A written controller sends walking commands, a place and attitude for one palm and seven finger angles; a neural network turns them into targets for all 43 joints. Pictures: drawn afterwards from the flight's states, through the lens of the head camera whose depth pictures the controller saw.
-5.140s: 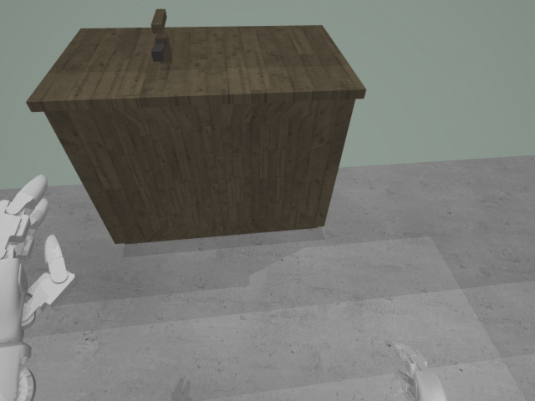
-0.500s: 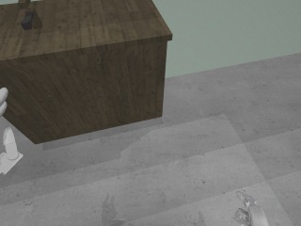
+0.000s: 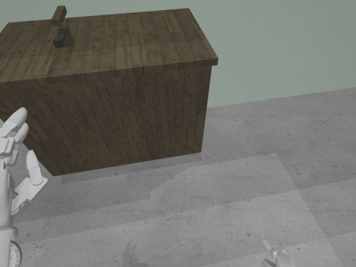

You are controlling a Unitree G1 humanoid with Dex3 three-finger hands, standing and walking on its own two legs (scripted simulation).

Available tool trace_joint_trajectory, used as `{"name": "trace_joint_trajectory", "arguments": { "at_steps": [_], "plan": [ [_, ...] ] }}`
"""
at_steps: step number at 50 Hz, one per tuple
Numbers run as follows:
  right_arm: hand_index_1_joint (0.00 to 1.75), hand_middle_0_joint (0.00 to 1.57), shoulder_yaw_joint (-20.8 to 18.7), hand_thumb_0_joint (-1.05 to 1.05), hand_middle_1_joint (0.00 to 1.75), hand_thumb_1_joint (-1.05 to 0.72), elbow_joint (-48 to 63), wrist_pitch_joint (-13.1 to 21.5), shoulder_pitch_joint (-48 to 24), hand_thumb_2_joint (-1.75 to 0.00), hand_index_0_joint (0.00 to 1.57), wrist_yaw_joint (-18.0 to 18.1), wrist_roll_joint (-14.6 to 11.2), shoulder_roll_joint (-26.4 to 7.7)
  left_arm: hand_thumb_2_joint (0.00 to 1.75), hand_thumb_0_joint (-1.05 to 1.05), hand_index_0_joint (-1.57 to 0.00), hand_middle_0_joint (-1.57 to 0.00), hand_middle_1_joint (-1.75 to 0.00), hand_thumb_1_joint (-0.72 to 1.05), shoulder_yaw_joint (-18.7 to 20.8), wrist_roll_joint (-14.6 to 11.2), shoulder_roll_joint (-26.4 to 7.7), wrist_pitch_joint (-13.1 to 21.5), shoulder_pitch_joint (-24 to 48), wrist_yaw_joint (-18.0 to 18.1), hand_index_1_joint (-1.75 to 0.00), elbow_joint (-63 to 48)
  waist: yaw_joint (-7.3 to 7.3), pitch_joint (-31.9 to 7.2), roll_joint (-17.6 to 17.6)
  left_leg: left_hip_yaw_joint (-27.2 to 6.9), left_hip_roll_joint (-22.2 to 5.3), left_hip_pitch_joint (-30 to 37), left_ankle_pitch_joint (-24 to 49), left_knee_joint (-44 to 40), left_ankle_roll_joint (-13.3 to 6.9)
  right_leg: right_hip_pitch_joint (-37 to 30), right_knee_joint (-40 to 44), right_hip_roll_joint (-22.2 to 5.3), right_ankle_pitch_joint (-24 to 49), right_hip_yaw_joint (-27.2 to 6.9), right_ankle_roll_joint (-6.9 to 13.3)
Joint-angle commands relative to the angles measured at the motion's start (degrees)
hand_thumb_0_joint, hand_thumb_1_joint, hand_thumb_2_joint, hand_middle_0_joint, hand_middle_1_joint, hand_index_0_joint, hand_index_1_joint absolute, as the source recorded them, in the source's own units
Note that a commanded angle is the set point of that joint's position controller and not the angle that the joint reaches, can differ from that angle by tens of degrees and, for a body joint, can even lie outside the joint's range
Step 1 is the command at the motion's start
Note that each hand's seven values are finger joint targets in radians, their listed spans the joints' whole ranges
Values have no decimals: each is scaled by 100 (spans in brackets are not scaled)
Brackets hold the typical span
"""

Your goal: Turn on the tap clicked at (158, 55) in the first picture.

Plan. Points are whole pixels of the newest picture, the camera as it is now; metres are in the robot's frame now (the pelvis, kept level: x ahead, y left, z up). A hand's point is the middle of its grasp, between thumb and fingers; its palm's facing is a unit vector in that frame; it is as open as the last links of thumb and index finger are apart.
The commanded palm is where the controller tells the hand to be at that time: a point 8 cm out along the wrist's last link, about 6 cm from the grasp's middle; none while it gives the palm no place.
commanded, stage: take the last steps up to it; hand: left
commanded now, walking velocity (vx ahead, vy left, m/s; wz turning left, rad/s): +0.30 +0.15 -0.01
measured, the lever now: (58, 42) +0.81 +0.51 +0.09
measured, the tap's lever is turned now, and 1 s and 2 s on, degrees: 0 0 0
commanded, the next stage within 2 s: come to a stop and stand still in 1.46 s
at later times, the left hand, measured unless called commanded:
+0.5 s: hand (49, 133) +0.31 +0.27 +0.17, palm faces +0.38 -0.79 -0.48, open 7.4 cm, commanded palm +0.26 +0.32 +0.18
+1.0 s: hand (56, 86) +0.44 +0.31 +0.18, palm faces +0.33 -0.80 -0.50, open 7.4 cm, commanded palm +0.39 +0.36 +0.18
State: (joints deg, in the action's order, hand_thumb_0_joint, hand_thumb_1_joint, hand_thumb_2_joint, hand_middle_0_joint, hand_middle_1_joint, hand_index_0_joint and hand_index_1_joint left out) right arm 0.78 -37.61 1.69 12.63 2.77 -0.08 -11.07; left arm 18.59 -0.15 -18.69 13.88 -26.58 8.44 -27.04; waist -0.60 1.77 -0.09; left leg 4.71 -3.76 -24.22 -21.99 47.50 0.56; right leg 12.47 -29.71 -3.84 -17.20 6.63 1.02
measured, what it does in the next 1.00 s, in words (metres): walks ahead: left foot, then right foot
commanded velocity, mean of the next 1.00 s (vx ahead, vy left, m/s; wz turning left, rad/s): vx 0.29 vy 0.14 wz -0.01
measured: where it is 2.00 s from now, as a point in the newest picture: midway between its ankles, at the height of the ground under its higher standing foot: (157, 246)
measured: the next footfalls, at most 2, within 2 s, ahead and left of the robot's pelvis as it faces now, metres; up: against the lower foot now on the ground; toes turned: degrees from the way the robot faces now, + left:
left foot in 0.10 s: +0.10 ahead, +0.16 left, +0.00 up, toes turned +9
right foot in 0.36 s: +0.12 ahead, -0.06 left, +0.00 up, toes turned -12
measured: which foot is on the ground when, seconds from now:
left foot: up 0.00-0.08, down 0.10-0.38, up 0.40-0.70, down 0.72-1.00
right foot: down 0.00-0.12, up 0.14-0.34, down 0.36-0.72, up 0.74-1.00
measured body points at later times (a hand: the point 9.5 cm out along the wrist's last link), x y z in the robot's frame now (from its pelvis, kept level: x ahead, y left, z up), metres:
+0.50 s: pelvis +0.09 +0.04 -0.01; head +0.12 +0.01 +0.44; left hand +0.29 +0.31 +0.19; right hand +0.24 -0.19 -0.13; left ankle +0.07 +0.17 -0.66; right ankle +0.08 -0.05 -0.74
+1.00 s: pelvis +0.21 +0.09 -0.01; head +0.24 +0.07 +0.44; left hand +0.41 +0.35 +0.21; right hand +0.37 -0.12 -0.11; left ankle +0.21 +0.21 -0.74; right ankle +0.24 +0.01 -0.73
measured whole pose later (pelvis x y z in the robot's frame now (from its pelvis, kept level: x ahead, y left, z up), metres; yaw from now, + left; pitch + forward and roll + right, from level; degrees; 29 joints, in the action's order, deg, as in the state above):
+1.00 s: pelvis +0.21 +0.09 -0.01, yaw -3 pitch +1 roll +2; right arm 1.1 -34.6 6.4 11.6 3.0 -0.9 -7.5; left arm 21.8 -1.5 -22.4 14.1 -29.1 8.2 -30.8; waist -0.3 2.6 1.1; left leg 11.0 -4.1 -15.0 -17.3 32.3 0.3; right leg 21.6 -38.5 -4.0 -20.5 9.8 -1.4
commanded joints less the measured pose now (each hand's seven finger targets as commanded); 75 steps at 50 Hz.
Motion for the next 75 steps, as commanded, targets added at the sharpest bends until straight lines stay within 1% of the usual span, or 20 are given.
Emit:
{"name": "trace_joint_trajectory", "arguments": {
  "at_steps": [1,4,6,8,16,17,19,20,27,34,36,38,48,50,52,55,59,67,71,75],
  "plan": [
    [30,20,-247,0,30,-90,1046,372,-613,-90,20,101,55,-428,90,0,-20,-20,-30,90,925,-82,-1207,314,216,220,-30,-1289,-49,-601,-780,567,199,596,718,-1444,-33,-308,941,-1162,827,-1053,584],
    [30,20,-370,0,30,-90,1090,468,-426,-90,20,188,-7,-555,90,0,-20,-20,-30,90,833,-86,-1159,327,431,207,-30,-1426,71,-640,-194,511,47,1684,936,-2327,-157,146,15,-790,438,-767,240],
    [30,20,-483,0,30,-90,1130,525,-312,-90,20,159,-52,-803,90,0,-20,-20,-30,90,848,-117,-1124,382,551,208,-30,-1641,171,-999,1506,-1492,-1355,2813,1984,-2682,-911,1568,-2249,109,-941,77,-220],
    [30,20,-440,0,30,-90,1036,604,-451,-90,20,155,-11,-651,90,0,-20,-20,-30,90,853,-103,-1224,383,399,139,-30,-1279,131,-654,1624,-2565,-1976,2212,1297,-3124,-1628,2206,-3518,-67,-1819,-436,-192],
    [30,20,-382,0,30,-90,909,707,-487,-90,20,111,-51,-688,90,0,-20,-20,-30,90,861,-92,-1125,269,34,154,-30,-1362,6,-674,1030,-322,-983,700,685,-2257,-717,-213,-163,105,-276,407,-215],
    [30,20,-381,0,30,-90,913,657,-504,-90,20,124,-45,-663,90,0,-20,-20,-30,90,890,-64,-1153,252,122,157,-30,-1233,1,-658,550,-118,-771,195,363,-1634,-557,-708,371,-133,-122,32,-78],
    [30,20,-353,0,30,-90,1084,567,-750,-90,20,76,-56,-543,90,0,-20,-20,-30,90,1206,-133,-1490,173,178,180,-30,-835,-122,-461,-1867,161,204,-1818,-919,1283,-96,-1359,1562,-2293,-232,-3781,972],
    [30,20,-480,0,30,-90,954,564,-632,-90,20,4,-22,-744,90,0,-20,-20,-30,90,1039,-204,-1342,238,481,131,-30,-908,-4,-310,-1628,-530,-28,-1907,-545,2011,32,-1068,1755,-2442,-492,-3852,1073],
    [30,20,-301,0,30,-90,925,359,-614,-90,20,0,26,-501,90,0,-20,-20,-30,90,949,-69,-1157,495,67,114,-30,-1013,3,-548,-930,167,-196,-815,477,13,61,-869,867,-1453,2714,-666,592],
    [30,20,-503,0,30,-90,1158,558,-377,-90,20,145,7,-584,90,0,-20,-20,-30,90,979,-53,-1267,468,332,247,-30,-1892,131,-1146,-65,700,179,1864,1456,-2397,-135,-352,-913,-942,2308,-251,160],
    [30,20,-606,0,30,-90,1205,571,-326,-90,20,91,-40,-793,90,0,-20,-20,-30,90,984,-82,-1247,555,454,243,-30,-1988,137,-1377,1919,-1908,-1686,3150,3085,-2636,-1087,1813,-3454,57,-1811,44,-221],
    [30,20,-564,0,30,-90,1074,627,-429,-90,20,97,-45,-697,90,0,-20,-20,-30,90,1180,-155,-1479,505,242,180,-30,-1386,113,-1124,1583,-2416,-1984,2598,2072,-2811,-1643,2481,-4333,-182,-1791,-509,-174],
    [30,20,-366,0,30,-90,981,721,-455,-90,20,142,-70,-640,90,0,-20,-20,-30,90,942,-189,-1129,222,-57,133,-30,-1235,32,-808,874,-198,-1108,1082,1193,-2462,-757,215,-476,162,-153,488,-264],
    [30,20,-361,0,30,-90,949,620,-512,-90,20,190,-72,-603,90,0,-20,-20,-30,90,989,-130,-1229,160,191,141,-30,-917,-15,-799,-90,114,-735,321,609,-1036,-506,-665,515,-295,178,-333,8],
    [30,20,-392,0,30,-90,1046,595,-603,-90,20,106,-51,-620,90,0,-20,-20,-30,90,1146,-222,-1417,122,496,132,-30,-659,-74,-640,-2151,4,248,-1532,-803,1673,-39,-1263,1478,-2161,631,-3762,894],
    [30,20,-270,0,30,-90,785,507,-607,-90,20,29,-14,-536,90,0,-20,-20,-30,90,1016,-155,-1321,315,537,75,-30,-881,43,-410,-569,-626,-144,-1754,-34,2560,104,-991,1180,-1952,1620,-2378,932],
    [30,20,-294,0,30,-90,890,420,-636,-90,20,41,14,-570,90,0,-20,-20,-30,90,907,-79,-1281,469,343,103,-30,-1198,88,-625,-612,-182,-202,-1053,439,1012,114,-838,903,-1530,3241,-777,631],
    [30,20,-429,0,30,-90,1206,440,-386,-90,20,125,23,-538,90,0,-20,-20,-30,90,1114,-122,-1329,386,103,270,-30,-1634,33,-899,-575,645,222,1145,1314,-2075,-13,-492,171,-1065,1842,-523,354],
    [30,20,-476,0,30,-90,1201,475,-381,-90,20,149,-44,-768,90,0,-20,-20,-30,90,1006,-131,-1314,463,283,185,-30,-1108,99,-924,1728,-2369,-1970,2077,1901,-3089,-1280,1712,-3343,143,-2049,-238,-159],
    [30,20,-449,0,30,-90,1043,582,-452,-90,20,82,-64,-701,90,0,-20,-20,-30,90,823,-136,-1152,436,347,91,-30,-1630,51,-641,1207,-1305,-1488,1569,1912,-2903,-1232,1764,-2976,-134,-1124,-297,-247]
  ]
}}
